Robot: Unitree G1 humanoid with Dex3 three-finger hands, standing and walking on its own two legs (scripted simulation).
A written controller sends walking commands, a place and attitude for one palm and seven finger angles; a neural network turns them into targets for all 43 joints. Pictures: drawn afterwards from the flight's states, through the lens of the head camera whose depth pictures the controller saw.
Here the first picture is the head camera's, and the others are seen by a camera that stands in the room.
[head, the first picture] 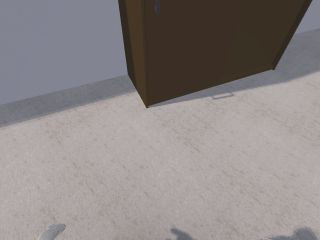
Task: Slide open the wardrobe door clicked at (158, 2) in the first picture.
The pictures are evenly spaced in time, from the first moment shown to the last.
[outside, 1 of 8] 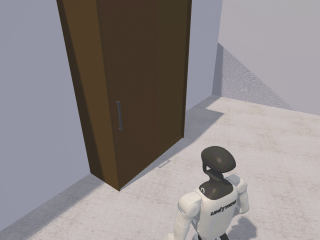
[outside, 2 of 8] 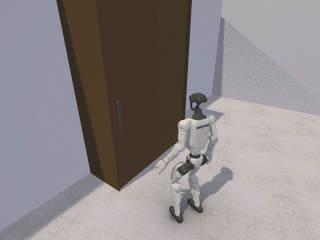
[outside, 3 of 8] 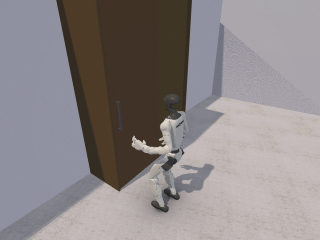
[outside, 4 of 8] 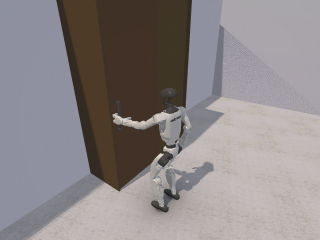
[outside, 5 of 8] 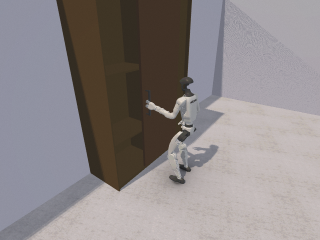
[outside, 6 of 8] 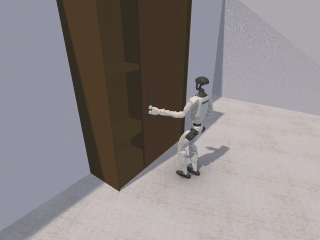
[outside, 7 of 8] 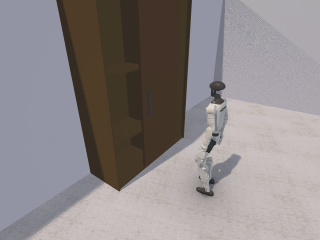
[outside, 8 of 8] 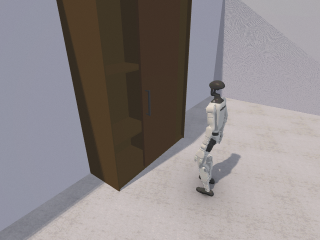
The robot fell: no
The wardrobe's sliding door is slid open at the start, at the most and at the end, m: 0.00 0.46 0.46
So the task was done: yes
